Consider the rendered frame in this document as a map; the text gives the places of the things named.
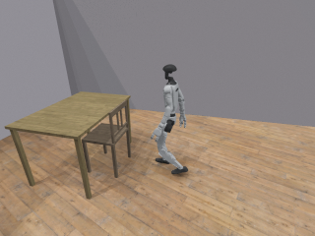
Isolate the robot torso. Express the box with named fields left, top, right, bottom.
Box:
left=163, top=83, right=179, bottom=126

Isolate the right robot upper arm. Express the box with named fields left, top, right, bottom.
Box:
left=177, top=83, right=184, bottom=102

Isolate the table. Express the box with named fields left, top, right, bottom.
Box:
left=5, top=91, right=132, bottom=200

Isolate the left robot upper arm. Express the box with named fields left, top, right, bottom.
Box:
left=163, top=86, right=173, bottom=112

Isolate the robot right hand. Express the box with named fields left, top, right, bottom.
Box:
left=179, top=115, right=187, bottom=128

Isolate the humanoid robot head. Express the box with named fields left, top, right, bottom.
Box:
left=162, top=64, right=177, bottom=86

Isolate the robot left hand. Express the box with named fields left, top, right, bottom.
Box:
left=151, top=128, right=162, bottom=142

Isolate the robot left forearm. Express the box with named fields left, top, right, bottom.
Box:
left=157, top=106, right=171, bottom=130

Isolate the robot right forearm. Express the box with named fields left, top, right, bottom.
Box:
left=178, top=99, right=185, bottom=116

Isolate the chair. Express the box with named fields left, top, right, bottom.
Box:
left=82, top=99, right=131, bottom=178

